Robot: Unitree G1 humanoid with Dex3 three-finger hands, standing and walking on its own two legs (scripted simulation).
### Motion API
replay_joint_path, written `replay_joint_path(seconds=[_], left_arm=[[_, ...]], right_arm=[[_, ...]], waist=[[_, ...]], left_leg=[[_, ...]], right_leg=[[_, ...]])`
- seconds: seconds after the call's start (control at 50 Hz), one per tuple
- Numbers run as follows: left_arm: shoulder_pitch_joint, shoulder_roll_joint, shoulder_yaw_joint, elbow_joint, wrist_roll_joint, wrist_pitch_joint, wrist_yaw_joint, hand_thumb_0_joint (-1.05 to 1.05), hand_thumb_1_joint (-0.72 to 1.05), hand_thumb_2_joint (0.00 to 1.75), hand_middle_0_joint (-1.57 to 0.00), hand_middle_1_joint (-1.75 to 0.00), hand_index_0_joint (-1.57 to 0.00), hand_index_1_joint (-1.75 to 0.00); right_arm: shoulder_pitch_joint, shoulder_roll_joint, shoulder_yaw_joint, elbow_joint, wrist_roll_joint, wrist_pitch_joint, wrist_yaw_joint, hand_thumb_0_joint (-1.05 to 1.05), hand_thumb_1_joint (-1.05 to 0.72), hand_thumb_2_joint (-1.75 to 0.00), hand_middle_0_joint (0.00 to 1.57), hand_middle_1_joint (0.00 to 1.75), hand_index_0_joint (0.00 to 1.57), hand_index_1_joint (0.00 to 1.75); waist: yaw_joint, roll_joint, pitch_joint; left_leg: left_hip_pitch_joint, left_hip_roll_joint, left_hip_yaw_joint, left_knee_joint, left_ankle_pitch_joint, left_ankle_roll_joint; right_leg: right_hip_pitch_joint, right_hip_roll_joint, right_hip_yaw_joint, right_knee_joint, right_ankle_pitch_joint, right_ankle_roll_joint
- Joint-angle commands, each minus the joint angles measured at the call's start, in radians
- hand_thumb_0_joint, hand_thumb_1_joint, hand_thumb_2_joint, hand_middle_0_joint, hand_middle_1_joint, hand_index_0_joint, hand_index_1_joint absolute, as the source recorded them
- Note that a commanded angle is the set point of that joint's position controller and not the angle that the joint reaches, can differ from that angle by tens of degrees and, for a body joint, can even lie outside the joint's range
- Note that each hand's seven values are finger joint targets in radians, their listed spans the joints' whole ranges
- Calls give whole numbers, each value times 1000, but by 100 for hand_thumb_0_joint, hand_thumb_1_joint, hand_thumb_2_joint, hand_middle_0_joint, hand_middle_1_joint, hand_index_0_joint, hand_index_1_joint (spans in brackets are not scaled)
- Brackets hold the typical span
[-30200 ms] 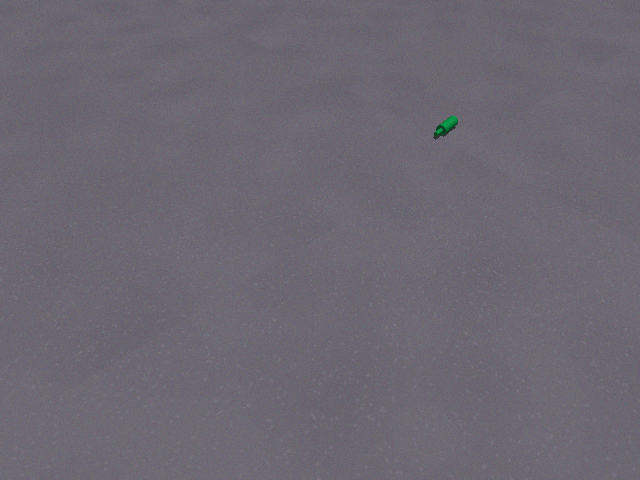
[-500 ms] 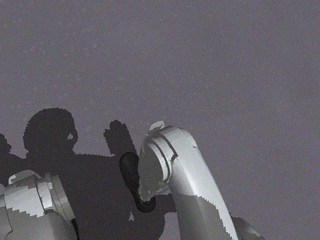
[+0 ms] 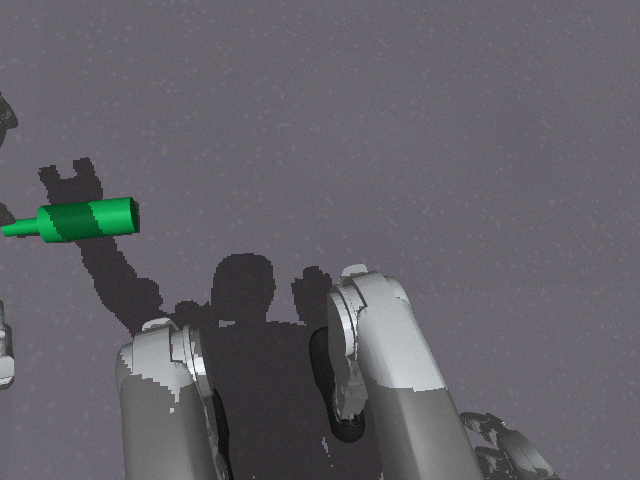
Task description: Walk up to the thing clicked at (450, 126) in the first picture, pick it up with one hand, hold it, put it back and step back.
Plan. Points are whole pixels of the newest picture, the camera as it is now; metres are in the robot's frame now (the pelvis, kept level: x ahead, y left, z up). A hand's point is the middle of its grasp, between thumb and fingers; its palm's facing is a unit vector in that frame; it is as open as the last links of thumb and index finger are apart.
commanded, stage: withdraw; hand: left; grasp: from above
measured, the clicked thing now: (72, 221) +0.52 +0.29 -0.34
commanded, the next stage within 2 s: home in 0.28 s
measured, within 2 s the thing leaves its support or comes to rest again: neither
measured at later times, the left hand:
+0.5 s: hand (32, 192) +0.53 +0.29 -0.20, palm faces -0.35 -0.07 -0.93, open 13.2 cm
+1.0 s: hand out of the picture +0.39 +0.27 -0.02, palm faces -0.26 -0.67 -0.70, open 8.7 cm
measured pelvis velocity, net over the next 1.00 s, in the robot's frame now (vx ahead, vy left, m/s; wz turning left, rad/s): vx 0.01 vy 0.00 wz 0.05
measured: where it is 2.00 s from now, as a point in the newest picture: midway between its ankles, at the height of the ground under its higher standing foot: (280, 436)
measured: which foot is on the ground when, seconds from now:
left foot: down 0.00-1.00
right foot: down 0.00-1.00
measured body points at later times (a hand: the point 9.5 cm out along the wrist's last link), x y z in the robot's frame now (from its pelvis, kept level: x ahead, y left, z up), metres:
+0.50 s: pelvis +0.00 +0.00 -0.04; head +0.26 +0.09 +0.32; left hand +0.54 +0.29 -0.15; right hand +0.01 -0.27 -0.12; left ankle +0.08 +0.11 -0.34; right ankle +0.13 -0.13 -0.34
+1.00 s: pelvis +0.01 +0.00 +0.09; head +0.20 +0.05 +0.49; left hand +0.40 +0.30 +0.02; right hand +0.14 -0.27 -0.02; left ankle +0.08 +0.11 -0.34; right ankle +0.13 -0.13 -0.34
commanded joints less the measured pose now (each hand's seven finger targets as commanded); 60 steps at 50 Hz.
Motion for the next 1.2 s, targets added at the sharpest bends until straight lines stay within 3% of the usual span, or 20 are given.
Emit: replay_joint_path(seconds=[0.0,0.08,0.2,0.26,0.36,0.4,0.5,0.56,0.64,0.68,0.7,0.76,0.8,0.84,0.9,0.96,1.0,1.04,1.12,1.18], left_arm=[[-260,232,38,-93,14,-80,-32,0,-38,92,-22,-90,-21,-91],[-287,292,66,-93,60,-157,17,0,-36,90,-23,-88,-22,-90],[-352,287,73,-90,116,-215,166,0,-40,91,-22,-88,-21,-89],[-406,284,74,-69,131,-216,241,0,-41,91,-20,-89,-19,-90],[-477,334,117,-43,165,-175,340,0,-39,89,-20,-87,-20,-87],[-493,341,126,-40,175,-147,361,0,-36,90,-22,-73,-20,-75],[-421,320,145,-5,124,-56,338,0,-30,90,-22,-70,-20,-73],[-289,298,154,-30,51,0,263,0,-18,91,-22,-67,-20,-69],[-155,243,173,-195,-116,43,118,0,7,96,-23,-63,-21,-65],[-52,130,141,-302,-212,59,39,0,21,98,-23,-60,-21,-61],[-12,102,127,-387,-265,67,5,0,23,95,-22,-57,-21,-58],[144,77,161,-619,-419,88,-69,0,39,87,-20,-45,-19,-45],[251,11,151,-715,-504,93,-100,0,55,84,-19,-35,-19,-35],[274,22,184,-851,-562,90,-100,0,71,81,-18,-28,-18,-28],[345,-75,170,-939,-645,101,-83,0,89,90,-20,-30,-20,-30],[444,-147,148,-903,-694,129,-52,0,90,90,-20,-30,-20,-30],[479,-185,129,-967,-735,149,-39,0,90,90,-20,-30,-20,-30],[518,-215,116,-1038,-788,179,-31,0,90,90,-20,-30,-20,-30],[640,-282,109,-1058,-911,235,-13,0,90,90,-20,-30,-20,-30],[734,-290,128,-1093,-976,266,-1,0,90,90,-20,-30,-20,-30]], right_arm=[[264,-252,-73,3,-3,32,-55,0,-90,-91,20,30,20,30],[230,-239,-50,-14,-13,44,-67,0,-90,-91,20,30,20,30],[227,-239,-43,8,-31,35,-64,0,-91,-90,20,30,20,30],[233,-247,-50,30,-41,18,-59,0,-90,-90,20,30,20,30],[260,-266,-69,67,-50,-21,-54,0,-91,-90,20,30,20,30],[265,-262,-70,70,-50,-32,-50,0,-89,-89,20,30,20,30],[281,-267,-81,68,-36,-46,-34,0,-89,-89,20,30,20,30],[301,-263,-100,52,-22,-39,-17,0,-89,-90,20,30,20,30],[300,-261,-133,11,4,-8,-10,0,-89,-90,20,30,20,30],[300,-254,-146,1,22,10,-16,0,-89,-90,20,30,20,30],[306,-243,-152,5,33,18,-24,0,-89,-90,20,30,20,30],[276,-239,-167,-34,59,33,-47,0,-90,-90,20,30,20,30],[247,-207,-168,-53,71,34,-64,0,-90,-90,20,30,20,30],[220,-182,-179,-69,85,32,-79,0,-90,-90,20,30,20,30],[168,-149,-192,-86,97,22,-96,0,-90,-90,20,30,20,30],[136,-132,-196,-75,105,1,-118,0,-90,-90,20,30,20,30],[118,-121,-197,-86,110,-17,-133,0,-90,-90,20,30,20,30],[95,-118,-198,-100,118,-37,-149,0,-90,-90,20,30,20,30],[42,-99,-184,-103,128,-74,-187,0,-90,-90,20,30,20,30],[13,-83,-172,-122,133,-95,-207,0,-90,-90,20,30,20,30]], waist=[[-60,110,-541],[-32,186,-591],[-39,315,-638],[-63,321,-656],[-75,403,-714],[-77,442,-766],[-48,507,-789],[-4,467,-806],[42,379,-862],[60,331,-847],[68,311,-840],[100,231,-830],[108,178,-802],[138,169,-841],[145,166,-818],[152,152,-684],[154,159,-675],[167,163,-714],[156,90,-621],[176,80,-593]], left_leg=[[266,-27,55,-219,156,10],[292,-23,65,-221,127,7],[362,-19,60,-218,97,-3],[364,-17,53,-189,92,-1],[457,-11,30,-198,137,-10],[497,-9,24,-203,170,-14],[563,-7,7,-237,259,-31],[559,-11,23,-266,280,-22],[546,-14,49,-299,303,-11],[561,-13,41,-334,318,-15],[550,-15,47,-352,303,-8],[578,-16,32,-410,293,-2],[581,-12,22,-456,266,4],[626,-6,15,-508,226,7],[701,2,-4,-590,171,4],[745,13,-7,-678,60,2],[792,12,0,-735,22,1],[872,12,4,-782,37,0],[931,9,6,-858,41,3],[996,9,13,-920,53,6]], right_leg=[[434,34,-35,-225,64,-71],[428,39,-35,-198,30,-68],[351,47,-56,-150,13,-65],[328,49,-62,-130,18,-62],[247,37,-83,-77,89,-62],[241,35,-83,-55,121,-65],[208,16,-77,-46,175,-68],[288,18,-65,-90,179,-69],[427,26,-48,-155,195,-70],[448,23,-43,-191,197,-77],[461,27,-40,-213,185,-79],[519,24,-23,-280,190,-77],[558,26,-13,-318,178,-70],[615,25,-1,-353,151,-65],[647,16,12,-409,120,-58],[642,21,16,-491,35,-56],[694,21,24,-551,10,-54],[769,21,28,-602,23,-52],[858,20,40,-711,17,-43],[953,24,55,-784,18,-43]])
